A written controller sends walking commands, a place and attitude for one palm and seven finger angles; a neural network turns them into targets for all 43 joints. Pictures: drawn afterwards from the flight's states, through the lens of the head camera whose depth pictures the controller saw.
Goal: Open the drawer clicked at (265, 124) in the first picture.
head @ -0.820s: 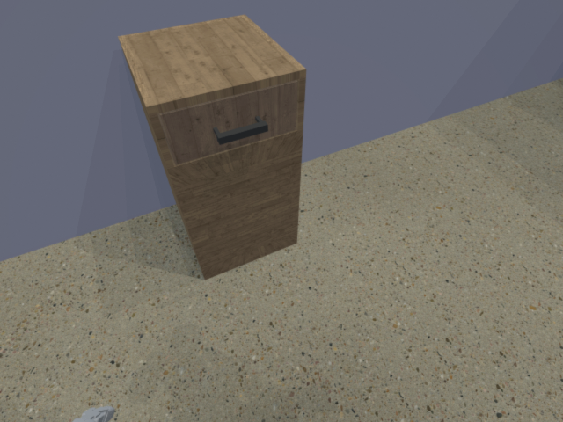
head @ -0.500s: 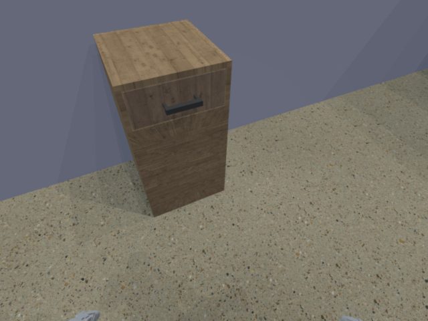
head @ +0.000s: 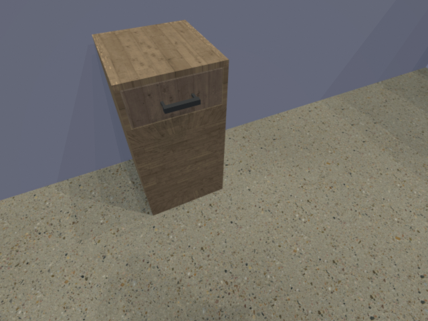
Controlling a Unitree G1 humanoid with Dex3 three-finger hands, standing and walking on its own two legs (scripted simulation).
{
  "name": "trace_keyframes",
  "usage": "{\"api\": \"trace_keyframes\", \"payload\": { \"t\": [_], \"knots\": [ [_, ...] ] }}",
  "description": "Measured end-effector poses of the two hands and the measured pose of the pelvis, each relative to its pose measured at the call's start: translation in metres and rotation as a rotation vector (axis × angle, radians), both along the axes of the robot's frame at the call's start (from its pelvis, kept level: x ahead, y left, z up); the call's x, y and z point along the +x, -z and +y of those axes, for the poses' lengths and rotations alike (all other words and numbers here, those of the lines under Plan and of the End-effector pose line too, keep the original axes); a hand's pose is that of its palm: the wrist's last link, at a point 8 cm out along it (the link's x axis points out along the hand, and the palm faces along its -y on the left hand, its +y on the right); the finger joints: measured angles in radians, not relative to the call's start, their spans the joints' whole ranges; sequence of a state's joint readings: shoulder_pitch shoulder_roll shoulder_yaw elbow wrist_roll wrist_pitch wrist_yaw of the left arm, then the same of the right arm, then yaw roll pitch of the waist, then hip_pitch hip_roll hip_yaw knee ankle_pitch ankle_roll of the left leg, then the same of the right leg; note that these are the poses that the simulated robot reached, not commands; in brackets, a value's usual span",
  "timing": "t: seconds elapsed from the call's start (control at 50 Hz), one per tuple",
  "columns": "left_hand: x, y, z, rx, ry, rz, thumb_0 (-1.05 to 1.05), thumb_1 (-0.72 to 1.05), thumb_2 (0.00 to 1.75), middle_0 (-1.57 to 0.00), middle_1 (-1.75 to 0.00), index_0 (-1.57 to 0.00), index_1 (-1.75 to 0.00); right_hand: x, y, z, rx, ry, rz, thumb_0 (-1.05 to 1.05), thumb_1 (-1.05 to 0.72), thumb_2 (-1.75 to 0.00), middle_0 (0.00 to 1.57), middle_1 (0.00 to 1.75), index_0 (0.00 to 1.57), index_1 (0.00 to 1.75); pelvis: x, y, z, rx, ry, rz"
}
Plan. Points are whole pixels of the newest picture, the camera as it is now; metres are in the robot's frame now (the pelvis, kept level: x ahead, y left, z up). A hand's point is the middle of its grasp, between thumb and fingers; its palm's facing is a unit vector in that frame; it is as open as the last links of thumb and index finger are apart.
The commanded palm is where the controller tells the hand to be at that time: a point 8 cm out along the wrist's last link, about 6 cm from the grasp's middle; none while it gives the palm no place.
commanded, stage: look at it before walking up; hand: left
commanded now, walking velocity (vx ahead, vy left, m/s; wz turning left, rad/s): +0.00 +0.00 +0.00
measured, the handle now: (180, 102) +0.85 +0.18 -0.08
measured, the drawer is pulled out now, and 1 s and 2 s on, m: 0.00 0.00 0.00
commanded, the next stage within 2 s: walk to a spot facing it in 0.62 s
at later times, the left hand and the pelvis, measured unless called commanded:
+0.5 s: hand out of the picture +0.05 +0.24 -0.16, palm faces -0.02 -0.95 -0.31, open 7.4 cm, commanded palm none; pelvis -0.01 +0.00 +0.00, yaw +0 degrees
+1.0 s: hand out of the picture +0.04 +0.21 -0.18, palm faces -0.09 -0.96 -0.27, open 7.4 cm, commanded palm none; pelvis -0.02 +0.00 -0.01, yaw -7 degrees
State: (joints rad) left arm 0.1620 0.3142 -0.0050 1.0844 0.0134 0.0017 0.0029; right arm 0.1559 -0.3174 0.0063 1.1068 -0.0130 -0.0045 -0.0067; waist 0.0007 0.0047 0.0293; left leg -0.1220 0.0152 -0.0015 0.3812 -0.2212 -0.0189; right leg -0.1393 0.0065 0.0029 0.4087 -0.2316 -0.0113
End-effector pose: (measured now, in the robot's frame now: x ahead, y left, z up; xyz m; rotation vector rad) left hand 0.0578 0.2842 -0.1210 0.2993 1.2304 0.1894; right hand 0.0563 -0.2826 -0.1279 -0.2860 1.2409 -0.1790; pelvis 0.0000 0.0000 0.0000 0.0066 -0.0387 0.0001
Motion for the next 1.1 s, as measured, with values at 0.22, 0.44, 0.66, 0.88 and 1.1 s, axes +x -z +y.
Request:
{"api": "trace_keyframes", "payload": {
  "t": [0.22, 0.44, 0.66, 0.88, 1.1],
  "knots": [
    [-0.002, 0.001, -0.004, -0.013, 0.009, -0.014, 0.01, 0.90, 0.90, -0.20, -0.30, -0.20, -0.30, -0.008, 0.000, 0.005, 0.011, 0.003, -0.008, 0.00, -0.91, -0.90, 0.20, 0.30, 0.20, 0.30, -0.007, -0.001, 0.001, -0.001, 0.003, 0.000],
    [-0.011, 0.003, -0.003, -0.018, 0.004, 0.003, 0.01, 0.90, 0.90, -0.20, -0.30, -0.20, -0.30, -0.016, 0.000, 0.008, 0.010, 0.009, 0.008, 0.00, -0.91, -0.90, 0.20, 0.30, 0.20, 0.30, -0.010, -0.001, 0.004, -0.002, 0.003, 0.001],
    [-0.018, 0.004, 0.000, -0.017, -0.004, 0.027, 0.01, 0.90, 0.90, -0.20, -0.30, -0.20, -0.30, -0.018, 0.001, 0.011, 0.013, 0.008, 0.020, 0.00, -0.91, -0.90, 0.20, 0.30, 0.20, 0.30, -0.010, -0.001, 0.006, -0.002, 0.002, 0.004],
    [-0.018, 0.010, -0.006, -0.027, 0.002, 0.048, 0.01, 0.90, 0.90, -0.20, -0.30, -0.20, -0.30, -0.017, 0.005, 0.019, 0.020, 0.050, -0.010, 0.00, -0.91, -0.90, 0.20, 0.30, 0.20, 0.30, -0.011, 0.003, 0.007, 0.001, 0.048, 0.008],
    [-0.009, 0.023, -0.046, -0.048, 0.088, 0.066, 0.01, 0.90, 0.90, -0.20, -0.30, -0.20, -0.30, -0.053, 0.039, 0.017, 0.101, 0.190, -0.035, 0.00, -0.90, -0.90, 0.20, 0.30, 0.20, 0.30, -0.022, 0.024, -0.013, 0.035, 0.181, 0.008]
  ]
}}
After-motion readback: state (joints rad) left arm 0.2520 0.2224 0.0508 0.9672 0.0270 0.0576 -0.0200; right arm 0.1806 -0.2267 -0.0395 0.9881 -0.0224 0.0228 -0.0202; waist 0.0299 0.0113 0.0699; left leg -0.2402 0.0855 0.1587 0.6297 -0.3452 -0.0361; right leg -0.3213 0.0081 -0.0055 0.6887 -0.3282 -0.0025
